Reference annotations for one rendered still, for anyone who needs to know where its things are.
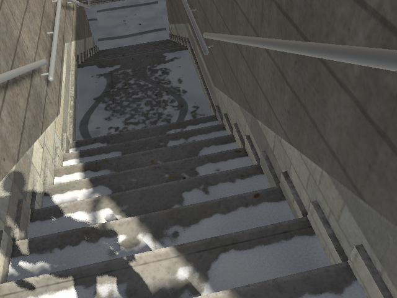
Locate stairs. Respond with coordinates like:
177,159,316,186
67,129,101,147
0,115,367,298
81,39,184,63

